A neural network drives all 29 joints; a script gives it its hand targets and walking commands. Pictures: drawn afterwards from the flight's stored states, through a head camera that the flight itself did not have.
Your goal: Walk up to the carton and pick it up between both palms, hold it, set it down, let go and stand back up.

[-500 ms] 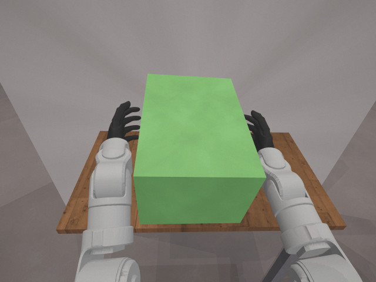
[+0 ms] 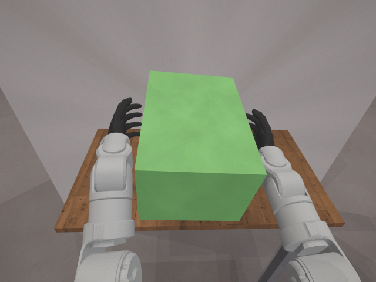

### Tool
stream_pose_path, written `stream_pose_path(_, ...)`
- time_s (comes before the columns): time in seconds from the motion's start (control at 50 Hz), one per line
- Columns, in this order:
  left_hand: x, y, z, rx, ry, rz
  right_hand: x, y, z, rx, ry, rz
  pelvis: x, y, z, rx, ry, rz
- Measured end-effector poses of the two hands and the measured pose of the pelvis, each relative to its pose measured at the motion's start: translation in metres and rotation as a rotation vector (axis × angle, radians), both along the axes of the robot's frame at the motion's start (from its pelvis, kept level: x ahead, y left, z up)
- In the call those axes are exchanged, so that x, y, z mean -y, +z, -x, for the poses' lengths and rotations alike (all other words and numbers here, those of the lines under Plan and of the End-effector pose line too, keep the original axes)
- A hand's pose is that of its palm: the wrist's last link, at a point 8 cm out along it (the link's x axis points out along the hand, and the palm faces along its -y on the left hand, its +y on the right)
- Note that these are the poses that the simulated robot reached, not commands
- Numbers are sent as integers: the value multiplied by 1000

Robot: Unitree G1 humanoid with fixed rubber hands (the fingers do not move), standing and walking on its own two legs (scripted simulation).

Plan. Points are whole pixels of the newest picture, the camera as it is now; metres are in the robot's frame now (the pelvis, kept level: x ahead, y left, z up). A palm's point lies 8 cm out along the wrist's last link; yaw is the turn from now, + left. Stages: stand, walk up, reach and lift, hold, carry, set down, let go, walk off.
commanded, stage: hold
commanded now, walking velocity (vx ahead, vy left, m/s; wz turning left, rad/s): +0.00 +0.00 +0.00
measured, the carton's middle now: (191, 140) +0.39 +0.01 +0.15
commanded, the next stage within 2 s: none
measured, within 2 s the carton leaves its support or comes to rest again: neither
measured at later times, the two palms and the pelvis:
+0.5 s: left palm (116, 137) +0.36 +0.16 +0.19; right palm (260, 148) +0.35 -0.14 +0.16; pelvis +0.00 +0.00 +0.00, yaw +0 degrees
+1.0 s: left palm (116, 138) +0.36 +0.16 +0.18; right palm (260, 147) +0.36 -0.14 +0.16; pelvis +0.00 +0.00 +0.00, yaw +1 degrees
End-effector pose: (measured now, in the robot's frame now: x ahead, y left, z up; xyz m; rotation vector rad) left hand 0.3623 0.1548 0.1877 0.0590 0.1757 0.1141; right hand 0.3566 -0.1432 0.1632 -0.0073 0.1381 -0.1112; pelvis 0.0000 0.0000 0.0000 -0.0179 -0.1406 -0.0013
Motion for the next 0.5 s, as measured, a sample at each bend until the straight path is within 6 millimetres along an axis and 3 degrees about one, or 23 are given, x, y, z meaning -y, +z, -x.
stream_pose_path(0.24, -10, -6, 6, -5, 16, 6, -9, -2, 0, -3, 17, -11, 1, 0, -2, 4, 18, 1)
stream_pose_path(0.5, -6, -2, 4, 0, 0, -1, -5, -3, 3, 2, 0, -13, -2, 0, 0, -4, 8, 2)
